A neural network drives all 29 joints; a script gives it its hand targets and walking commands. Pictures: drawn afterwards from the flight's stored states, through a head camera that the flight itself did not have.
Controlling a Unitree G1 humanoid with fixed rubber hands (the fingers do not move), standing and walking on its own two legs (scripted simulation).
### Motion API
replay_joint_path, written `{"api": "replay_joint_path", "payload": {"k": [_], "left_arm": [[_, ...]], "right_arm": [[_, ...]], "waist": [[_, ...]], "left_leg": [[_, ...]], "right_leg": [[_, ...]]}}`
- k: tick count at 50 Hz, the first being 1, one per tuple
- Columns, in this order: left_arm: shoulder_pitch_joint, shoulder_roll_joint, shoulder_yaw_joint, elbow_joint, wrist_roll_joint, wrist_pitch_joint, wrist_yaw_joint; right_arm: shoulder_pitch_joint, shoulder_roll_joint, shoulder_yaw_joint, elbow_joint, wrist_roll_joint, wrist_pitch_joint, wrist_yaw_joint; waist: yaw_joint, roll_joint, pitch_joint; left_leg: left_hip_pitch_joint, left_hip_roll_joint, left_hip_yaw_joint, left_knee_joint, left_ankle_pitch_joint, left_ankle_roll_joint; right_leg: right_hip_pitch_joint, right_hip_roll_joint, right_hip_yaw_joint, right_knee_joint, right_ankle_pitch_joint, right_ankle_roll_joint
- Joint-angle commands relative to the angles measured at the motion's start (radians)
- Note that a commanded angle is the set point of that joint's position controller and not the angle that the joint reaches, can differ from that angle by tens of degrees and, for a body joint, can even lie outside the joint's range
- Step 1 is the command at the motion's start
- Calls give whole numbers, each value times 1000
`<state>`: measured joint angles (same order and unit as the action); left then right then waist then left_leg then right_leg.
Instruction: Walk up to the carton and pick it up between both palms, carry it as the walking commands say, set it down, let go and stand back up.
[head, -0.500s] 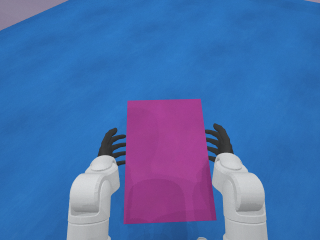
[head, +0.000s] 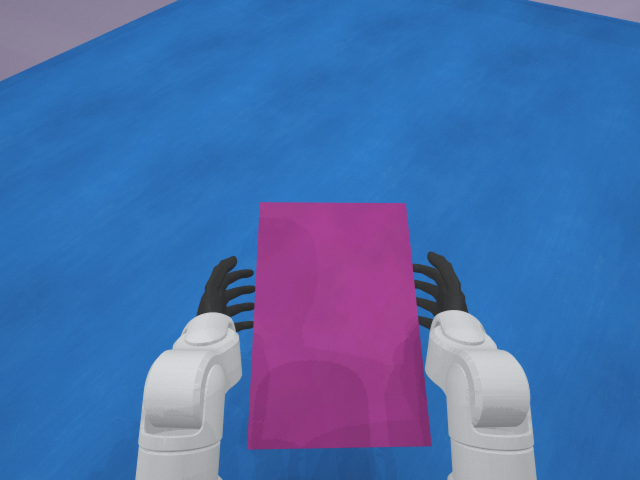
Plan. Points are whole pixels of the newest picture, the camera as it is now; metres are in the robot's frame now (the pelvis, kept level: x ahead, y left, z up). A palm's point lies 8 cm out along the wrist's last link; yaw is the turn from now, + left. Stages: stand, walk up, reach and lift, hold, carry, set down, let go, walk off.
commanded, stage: carry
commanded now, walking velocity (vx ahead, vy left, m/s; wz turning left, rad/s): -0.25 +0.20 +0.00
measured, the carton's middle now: (330, 327) +0.32 +0.00 +0.00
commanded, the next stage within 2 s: none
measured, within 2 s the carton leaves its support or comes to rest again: neither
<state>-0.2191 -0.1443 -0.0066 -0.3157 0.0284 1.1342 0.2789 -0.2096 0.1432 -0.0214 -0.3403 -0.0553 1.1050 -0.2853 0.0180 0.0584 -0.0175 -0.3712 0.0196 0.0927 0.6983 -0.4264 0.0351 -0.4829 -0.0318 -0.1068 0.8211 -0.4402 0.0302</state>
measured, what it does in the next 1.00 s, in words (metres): walks ahead: right foot, then left foot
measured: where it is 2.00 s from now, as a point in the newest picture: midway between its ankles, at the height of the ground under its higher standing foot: outside the picture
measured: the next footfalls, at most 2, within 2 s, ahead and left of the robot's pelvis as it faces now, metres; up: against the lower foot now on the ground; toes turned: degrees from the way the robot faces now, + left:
right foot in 0.02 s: +0.04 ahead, -0.10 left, +0.00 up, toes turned -7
left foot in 0.30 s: +0.23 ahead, +0.16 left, +0.00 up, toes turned +5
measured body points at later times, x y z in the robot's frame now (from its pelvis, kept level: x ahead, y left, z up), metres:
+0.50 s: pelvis +0.15 +0.07 +0.00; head +0.21 +0.07 +0.45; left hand +0.45 +0.22 +0.06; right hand +0.47 -0.04 +0.07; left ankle +0.19 +0.16 -0.72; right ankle +0.09 -0.04 -0.66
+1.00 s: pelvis +0.17 +0.16 +0.00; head +0.22 +0.17 +0.45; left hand +0.48 +0.29 +0.07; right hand +0.48 +0.03 +0.08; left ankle +0.19 +0.26 -0.72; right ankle +0.14 +0.02 -0.68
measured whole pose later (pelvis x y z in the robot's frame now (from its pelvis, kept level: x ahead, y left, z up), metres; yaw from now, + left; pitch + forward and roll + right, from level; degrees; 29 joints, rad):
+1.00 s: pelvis +0.17 +0.16 +0.00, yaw +0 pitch +6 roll +0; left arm -0.25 -0.15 0.03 -0.32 0.07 1.14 0.30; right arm -0.29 0.16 -0.03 -0.29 -0.03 1.12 -0.28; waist -0.02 -0.02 0.01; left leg -0.45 0.02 0.08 0.65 -0.29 0.03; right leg -0.49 -0.08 -0.06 0.93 -0.62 0.03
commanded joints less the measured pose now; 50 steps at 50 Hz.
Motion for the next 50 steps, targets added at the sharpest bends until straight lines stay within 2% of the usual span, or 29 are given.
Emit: {"api": "replay_joint_path", "payload": {"k": [1,2,3,4,5,7,13,14,15,16,17,18,22,27,28,29,30,31,33,35,36,40,42,43,44,45,46,48,50], "left_arm": [[-317,-1034,-429,-139,-284,-68,-207],[-290,-1027,-408,-120,-280,-72,-209],[-269,-1001,-374,-77,-263,-66,-213],[-306,-1012,-380,-96,-249,-73,-212],[-383,-1026,-387,-149,-261,-84,-209],[-402,-1021,-393,-147,-250,-73,-201],[-447,-999,-423,-241,-285,-74,-196],[-489,-990,-442,-274,-301,-76,-195],[-489,-985,-462,-276,-299,-67,-196],[-474,-982,-477,-269,-282,-56,-185],[-478,-969,-479,-269,-286,-62,-185],[-402,-992,-463,-198,-283,-46,-185],[-441,-1035,-498,-179,-299,-42,-197],[-525,-1051,-498,-306,-368,-79,-209],[-491,-1072,-480,-243,-357,-68,-209],[-466,-1055,-458,-240,-339,-71,-213],[-421,-1032,-434,-218,-328,-67,-217],[-369,-1027,-416,-196,-321,-65,-220],[-323,-1051,-405,-130,-297,-59,-232],[-355,-1054,-403,-103,-274,-45,-220],[-382,-1075,-405,-109,-275,-51,-220],[-438,-1027,-408,-223,-260,-57,-197],[-429,-1026,-427,-238,-267,-57,-191],[-453,-1024,-447,-280,-277,-62,-186],[-480,-1009,-454,-281,-280,-57,-184],[-417,-1015,-461,-230,-266,-39,-181],[-426,-1022,-474,-234,-277,-43,-178],[-401,-1037,-498,-218,-294,-39,-185],[-376,-1070,-486,-160,-291,-25,-194]], "right_arm": [[-390,1016,544,-210,310,-33,193],[-382,1034,565,-205,321,-24,196],[-373,1039,556,-134,311,-11,193],[-439,1053,575,-155,335,-18,198],[-463,1065,569,-151,346,-21,202],[-466,1047,560,-145,357,-14,209],[-423,1042,510,-166,335,-25,205],[-397,1065,494,-126,321,-24,205],[-405,1046,474,-134,318,-31,205],[-359,1039,461,-87,324,-26,201],[-346,1033,460,-97,319,-28,201],[-328,1023,448,-101,303,-21,196],[-353,1037,444,-123,300,-21,216],[-369,1086,486,-189,297,-44,193],[-344,1073,480,-160,277,-35,186],[-361,1068,501,-178,287,-37,188],[-334,1051,499,-165,275,-26,185],[-326,1065,520,-164,285,-18,184],[-426,1068,564,-213,313,-25,185],[-439,1060,547,-155,319,-3,193],[-538,1059,567,-236,353,-14,202],[-485,1073,540,-176,372,-4,218],[-427,1081,526,-151,358,-7,217],[-407,1089,507,-133,354,-7,222],[-380,1088,494,-83,339,0,217],[-316,1072,476,-55,325,4,214],[-338,1077,479,-83,344,-5,218],[-333,1068,477,-107,339,-10,220],[-320,1078,474,-108,313,1,217]], "waist": [[-6,-337,-521],[-4,-524,-492],[-11,-470,-482],[-7,-368,-464],[-5,-345,-442],[2,-299,-342],[-26,-245,-458],[-44,-151,-497],[-42,61,-558],[-34,328,-561],[-30,268,-594],[-36,169,-577],[-26,153,-523],[-25,56,-583],[-15,8,-574],[-16,-117,-568],[-14,-325,-557],[-3,-483,-517],[-8,-405,-524],[-3,-337,-472],[-2,-328,-449],[-4,-228,-469],[-21,-212,-495],[-20,-112,-509],[-21,9,-522],[-27,255,-534],[-27,315,-546],[-36,299,-554],[-26,213,-539]], "left_leg": [[-137,31,-8,341,370,-59],[-410,-72,-56,512,-241,-64],[-411,-28,-146,550,-210,-40],[-448,-40,-150,571,-201,-32],[-466,-19,-158,558,-160,-23],[-475,-15,-78,437,-148,-57],[9,-99,82,-202,356,-73],[190,-46,50,-310,615,-49],[433,166,-173,-220,1289,46],[586,305,-362,-114,1870,172],[567,328,-339,-111,1758,211],[536,321,-318,-135,1525,201],[422,238,-206,-152,1147,160],[450,205,-144,-62,1250,123],[390,195,-134,-36,1188,96],[222,147,-106,27,924,50],[-69,49,-54,153,352,-18],[-277,-65,-66,333,-144,-30],[-353,-34,-153,460,-137,-18],[-338,-13,-132,345,-88,-30],[-301,-13,-102,296,-81,-44],[-114,-45,-23,1,85,-67],[16,-55,34,-256,322,-73],[167,26,-28,-275,576,-49],[312,147,-141,-220,1055,1],[451,286,-292,-137,1588,91],[516,325,-290,-116,1706,151],[578,295,-277,-88,1599,149],[476,243,-204,-77,1445,130]], "right_leg": [[639,-319,294,-237,1637,-143],[844,-434,434,-182,2114,-229],[827,-449,417,-220,1971,-223],[832,-411,400,-233,1810,-208],[803,-379,361,-241,1642,-202],[698,-331,293,-265,1505,-199],[542,-232,19,-20,1379,-65],[429,-196,2,111,1137,-42],[159,-91,12,273,373,3],[-53,64,21,485,-346,-5],[-40,33,77,528,-396,-18],[-48,7,101,516,-365,-17],[-58,-22,53,282,-195,-1],[78,-16,18,-196,115,-22],[160,-67,55,-297,270,-30],[321,-178,146,-296,689,-62],[532,-370,349,-232,1342,-141],[669,-456,476,-260,1690,-236],[738,-414,380,-248,1602,-220],[674,-370,318,-260,1437,-214],[598,-359,272,-250,1385,-211],[507,-305,154,-171,1254,-144],[485,-243,77,-99,1146,-88],[364,-212,65,-57,878,-43],[199,-148,35,20,482,-17],[5,-46,2,165,-126,-1],[-74,-1,16,243,-340,-13],[-133,-17,40,134,-253,-3],[-61,-13,24,70,-117,-13]]}}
